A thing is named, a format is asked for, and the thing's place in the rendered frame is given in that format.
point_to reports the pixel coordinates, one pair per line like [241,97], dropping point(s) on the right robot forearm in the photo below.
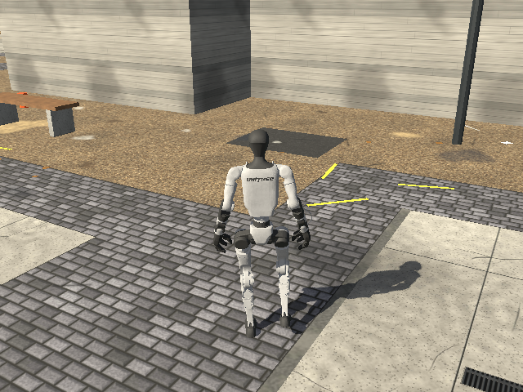
[300,217]

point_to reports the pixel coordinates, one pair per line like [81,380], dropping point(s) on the robot torso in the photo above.
[261,192]

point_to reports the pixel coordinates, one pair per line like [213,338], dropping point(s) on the robot left hand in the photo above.
[218,239]

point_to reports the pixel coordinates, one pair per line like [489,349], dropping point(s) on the robot right hand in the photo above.
[304,236]

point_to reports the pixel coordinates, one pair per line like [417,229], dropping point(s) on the right robot upper arm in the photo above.
[289,185]

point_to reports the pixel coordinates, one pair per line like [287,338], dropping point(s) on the left robot forearm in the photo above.
[221,220]

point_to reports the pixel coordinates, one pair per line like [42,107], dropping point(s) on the left robot upper arm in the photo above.
[230,187]

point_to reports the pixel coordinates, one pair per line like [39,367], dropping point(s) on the right robot shin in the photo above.
[284,288]

